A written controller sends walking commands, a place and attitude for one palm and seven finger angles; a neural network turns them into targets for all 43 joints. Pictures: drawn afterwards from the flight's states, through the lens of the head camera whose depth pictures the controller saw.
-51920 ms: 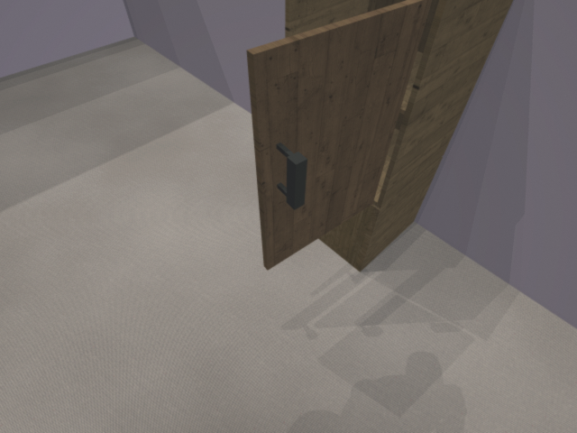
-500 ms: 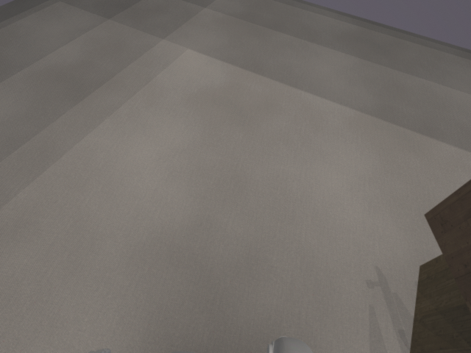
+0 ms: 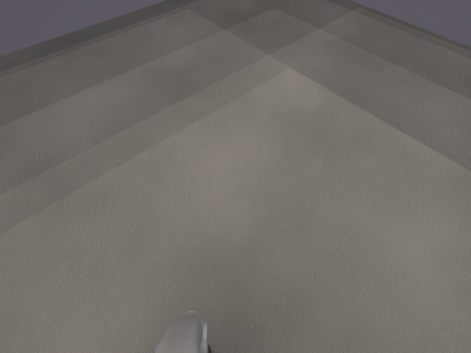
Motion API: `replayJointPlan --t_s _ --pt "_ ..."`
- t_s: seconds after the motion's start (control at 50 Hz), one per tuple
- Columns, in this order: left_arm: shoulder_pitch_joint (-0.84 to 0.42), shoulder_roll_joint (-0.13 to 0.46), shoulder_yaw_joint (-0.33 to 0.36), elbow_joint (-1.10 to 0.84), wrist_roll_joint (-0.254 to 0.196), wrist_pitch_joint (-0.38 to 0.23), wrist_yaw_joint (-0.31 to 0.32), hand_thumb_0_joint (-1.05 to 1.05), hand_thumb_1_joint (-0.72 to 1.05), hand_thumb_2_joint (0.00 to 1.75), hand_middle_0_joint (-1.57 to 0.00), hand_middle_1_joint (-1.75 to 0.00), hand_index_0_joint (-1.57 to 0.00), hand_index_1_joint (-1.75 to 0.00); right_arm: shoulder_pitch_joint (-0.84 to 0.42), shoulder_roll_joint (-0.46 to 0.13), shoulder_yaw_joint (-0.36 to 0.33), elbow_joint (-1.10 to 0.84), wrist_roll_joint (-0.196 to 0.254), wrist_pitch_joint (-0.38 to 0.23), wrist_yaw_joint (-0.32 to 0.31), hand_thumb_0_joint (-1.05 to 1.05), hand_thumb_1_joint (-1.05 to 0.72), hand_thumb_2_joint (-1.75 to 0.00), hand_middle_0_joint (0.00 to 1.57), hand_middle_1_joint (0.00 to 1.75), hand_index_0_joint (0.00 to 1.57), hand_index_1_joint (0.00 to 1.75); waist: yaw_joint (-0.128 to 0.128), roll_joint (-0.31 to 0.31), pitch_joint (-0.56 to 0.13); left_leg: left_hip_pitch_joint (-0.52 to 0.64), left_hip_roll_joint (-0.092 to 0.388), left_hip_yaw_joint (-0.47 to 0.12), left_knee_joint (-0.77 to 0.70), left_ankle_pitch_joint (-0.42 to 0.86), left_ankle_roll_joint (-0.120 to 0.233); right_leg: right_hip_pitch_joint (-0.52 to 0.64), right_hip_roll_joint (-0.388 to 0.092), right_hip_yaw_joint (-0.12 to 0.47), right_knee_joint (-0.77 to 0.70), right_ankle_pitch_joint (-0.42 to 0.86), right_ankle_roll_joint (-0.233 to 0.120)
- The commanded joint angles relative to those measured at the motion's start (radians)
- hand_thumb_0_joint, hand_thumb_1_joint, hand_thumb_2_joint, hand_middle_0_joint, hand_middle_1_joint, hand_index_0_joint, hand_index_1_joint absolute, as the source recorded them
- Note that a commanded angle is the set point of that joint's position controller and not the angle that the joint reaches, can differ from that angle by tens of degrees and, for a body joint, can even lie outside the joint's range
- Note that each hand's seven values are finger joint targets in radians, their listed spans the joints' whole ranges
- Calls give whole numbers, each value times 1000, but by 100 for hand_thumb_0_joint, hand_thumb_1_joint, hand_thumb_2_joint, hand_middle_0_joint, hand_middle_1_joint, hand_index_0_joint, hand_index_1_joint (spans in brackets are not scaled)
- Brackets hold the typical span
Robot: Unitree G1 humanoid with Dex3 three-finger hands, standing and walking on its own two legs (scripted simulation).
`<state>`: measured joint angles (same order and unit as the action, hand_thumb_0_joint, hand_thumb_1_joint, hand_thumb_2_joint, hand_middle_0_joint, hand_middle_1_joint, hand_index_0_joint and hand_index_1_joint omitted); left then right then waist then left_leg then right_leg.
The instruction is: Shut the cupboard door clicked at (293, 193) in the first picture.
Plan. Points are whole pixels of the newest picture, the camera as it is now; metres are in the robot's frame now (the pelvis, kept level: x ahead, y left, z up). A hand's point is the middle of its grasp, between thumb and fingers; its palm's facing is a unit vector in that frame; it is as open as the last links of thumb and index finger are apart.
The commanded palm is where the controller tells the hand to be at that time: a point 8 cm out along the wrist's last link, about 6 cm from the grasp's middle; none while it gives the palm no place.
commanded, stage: walk to a spot facing it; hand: left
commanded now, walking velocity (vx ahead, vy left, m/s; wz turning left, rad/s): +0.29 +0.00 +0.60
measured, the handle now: out of the picture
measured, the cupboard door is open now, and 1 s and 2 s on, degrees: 29 29 29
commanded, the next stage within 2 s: turn to face it in 0.42 s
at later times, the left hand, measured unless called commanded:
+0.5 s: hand (113, 283) +0.26 +0.28 -0.15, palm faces +0.24 -0.95 -0.20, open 7.4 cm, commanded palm none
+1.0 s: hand (142, 260) +0.32 +0.24 -0.17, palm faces +0.20 -0.96 -0.21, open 7.2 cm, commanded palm none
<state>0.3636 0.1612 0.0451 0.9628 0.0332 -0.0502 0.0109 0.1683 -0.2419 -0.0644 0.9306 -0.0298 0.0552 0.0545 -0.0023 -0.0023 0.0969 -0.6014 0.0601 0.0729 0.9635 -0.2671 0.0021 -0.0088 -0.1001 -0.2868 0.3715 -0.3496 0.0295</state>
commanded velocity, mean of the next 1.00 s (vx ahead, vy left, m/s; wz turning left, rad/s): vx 0.13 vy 0.00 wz -0.03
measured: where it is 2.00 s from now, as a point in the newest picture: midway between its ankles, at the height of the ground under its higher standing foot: (223, 312)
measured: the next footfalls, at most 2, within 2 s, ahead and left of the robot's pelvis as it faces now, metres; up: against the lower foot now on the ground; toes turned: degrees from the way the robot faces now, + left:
left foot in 0.14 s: +0.19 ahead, +0.11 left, +0.00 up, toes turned +11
right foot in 0.70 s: +0.39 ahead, -0.05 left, +0.00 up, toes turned +12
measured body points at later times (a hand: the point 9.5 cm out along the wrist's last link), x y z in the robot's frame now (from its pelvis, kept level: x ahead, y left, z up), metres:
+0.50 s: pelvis +0.17 +0.05 +0.01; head +0.20 +0.08 +0.45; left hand +0.24 +0.33 -0.13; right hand +0.25 -0.17 -0.13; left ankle +0.15 +0.11 -0.74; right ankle +0.29 -0.11 -0.66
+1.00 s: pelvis +0.30 +0.04 +0.00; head +0.35 +0.06 +0.44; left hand +0.31 +0.29 -0.16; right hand +0.42 -0.18 -0.15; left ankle +0.29 +0.17 -0.70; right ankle +0.35 -0.06 -0.74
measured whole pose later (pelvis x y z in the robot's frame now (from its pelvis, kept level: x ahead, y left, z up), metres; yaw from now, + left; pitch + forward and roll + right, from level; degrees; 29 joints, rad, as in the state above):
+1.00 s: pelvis +0.30 +0.04 +0.00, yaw +8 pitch +1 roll -1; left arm 0.24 0.19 0.08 0.96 0.03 0.03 0.01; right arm 0.17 -0.16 -0.04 0.95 -0.01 0.04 -0.03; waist 0.02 -0.01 0.08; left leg -0.44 0.04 0.00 0.86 -0.43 -0.05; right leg -0.30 0.06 0.04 0.46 -0.18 -0.03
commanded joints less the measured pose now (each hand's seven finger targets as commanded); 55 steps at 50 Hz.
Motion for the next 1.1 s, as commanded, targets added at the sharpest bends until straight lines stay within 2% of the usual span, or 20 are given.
replayJointPlan --t_s 0.0,0.04,0.08,0.1,0.12,0.14,0.18,0.24,0.48,0.62,0.66,0.7,0.74,0.78,0.82,0.96,1.02,1.04,1.06,1.08 --pt "96 194 44 -21 -4 -21 12 0 90 90 -20 -30 -20 -30 -165 -7 14 -141 3 -48 13 0 -90 -90 20 30 20 30 36 -149 -7 3 -36 82 -211 -21 37 88 -257 57 -32 748 -96" --pt "73 228 52 -27 -6 -20 10 0 90 90 -20 -30 -20 -30 -78 -28 7 -128 2 -58 2 0 -90 -90 20 30 20 30 -13 -162 -65 175 -92 127 -262 -65 73 57 -271 27 108 930 -95" --pt "33 239 52 -45 -15 -15 1 0 90 90 -20 -30 -20 -30 186 -133 -26 -71 -6 -64 -13 0 -90 -90 20 30 20 30 -159 -49 -219 643 -65 38 -417 30 119 -204 -228 -21 530 665 -41" --pt "31 180 49 -96 -27 -8 -19 0 90 90 -20 -30 -20 -30 292 -286 -64 -51 -16 -71 -25 0 -90 -90 20 30 20 30 -181 252 -303 868 273 -498 -501 100 261 -570 -42 13 896 -147 25" --pt "-79 186 40 -162 -23 0 -15 0 90 90 -20 -30 -20 -30 329 -337 -70 -37 9 -66 -39 0 -90 -90 20 30 20 30 -193 150 -305 842 381 -676 -623 112 321 -694 -17 191 1013 -256 13" --pt "-92 169 46 -173 -18 -2 -8 0 90 90 -20 -30 -20 -30 251 -307 -58 -60 7 -71 -45 0 -90 -90 20 30 20 30 -142 47 -228 664 380 -607 -653 -98 294 -696 -42 243 1031 -195 2" --pt "-78 156 48 -129 -5 17 -15 0 90 90 -20 -30 -20 -30 79 -209 -29 -114 6 -81 -57 0 -90 -90 20 30 20 30 -75 138 -114 391 262 -482 -728 -269 210 -640 -86 284 960 -70 6" --pt "-11 134 53 -89 5 39 -24 0 90 90 -20 -30 -20 -30 24 -148 -11 -114 5 -97 -60 0 -90 -90 20 30 20 30 -8 114 -98 308 157 -353 -742 -122 166 -574 -65 288 846 45 25" --pt "-318 143 44 -203 -6 35 -28 0 90 90 -20 -30 -20 -30 198 -113 -24 -17 12 -106 -64 0 -90 -90 20 30 20 30 -46 81 -76 524 129 -390 -716 248 214 -685 -5 302 511 175 67" --pt "-230 89 1 -132 -11 21 -10 0 90 90 -20 -30 -20 -30 260 -45 3 68 9 -103 -96 0 -90 -90 20 30 20 30 -15 98 -114 565 98 -229 -510 710 121 -320 82 236 160 245 -16" --pt "-68 159 17 -71 -8 11 0 0 90 90 -20 -30 -20 -30 260 -27 9 76 24 -107 -90 0 -90 -90 20 30 20 30 50 2 -164 393 54 -173 -363 530 57 3 28 323 86 553 -45" --pt "55 236 35 -28 -8 5 7 0 90 90 -20 -30 -20 -30 304 0 9 57 27 -102 -92 0 -90 -90 20 30 20 30 56 -178 -243 155 -113 -35 5 -311 -11 191 -307 656 71 1031 -272" --pt "-46 191 34 -51 -17 21 15 0 90 90 -20 -30 -20 -30 214 -23 9 44 24 -79 -102 0 -90 -90 20 30 20 30 36 -175 -171 109 -42 -103 144 -349 -21 25 -274 690 -11 908 -315" --pt "-113 167 40 -68 -17 33 20 0 90 90 -20 -30 -20 -30 154 -4 16 35 22 -64 -95 0 -90 -90 20 30 20 30 10 -66 -144 111 -9 -92 126 -253 -34 -57 -194 562 -8 857 -277" --pt "-132 165 44 -73 -14 35 17 0 90 90 -20 -30 -20 -30 156 15 16 27 19 -45 -90 0 -90 -90 20 30 20 30 -14 -78 -171 150 -8 -73 86 -195 -48 -127 -155 506 -20 774 -245" --pt "-130 198 72 -88 -3 59 6 0 90 90 -20 -30 -20 -30 56 2 1 -49 22 -36 -86 0 -90 -90 20 30 20 30 3 -131 -169 215 -39 -64 -166 -148 -51 -209 -104 608 -23 467 -219" --pt "-167 201 77 -107 -12 73 2 0 90 90 -20 -30 -20 -30 104 -23 0 -50 26 -51 -93 0 -90 -90 20 30 20 30 -35 -145 -172 422 -53 -67 -427 -2 -48 -336 -53 614 39 351 -156" --pt "-176 179 71 -118 -18 78 -2 0 90 90 -20 -30 -20 -30 123 -60 -5 -47 24 -60 -99 0 -90 -90 20 30 20 30 -47 -84 -168 544 0 -92 -543 26 -33 -437 7 572 92 244 -111" --pt "-152 125 62 -131 -26 81 -10 0 90 90 -20 -30 -20 -30 128 -137 -20 -60 13 -66 -100 0 -90 -90 20 30 20 30 -46 162 -160 602 204 -306 -644 58 34 -569 140 456 251 -6 -58" --pt "-163 126 59 -155 -24 81 -18 0 90 90 -20 -30 -20 -30 132 -199 -27 -84 2 -60 -103 0 -90 -90 20 30 20 30 -54 278 -122 529 399 -453 -711 120 150 -598 165 315 484 -255 -13"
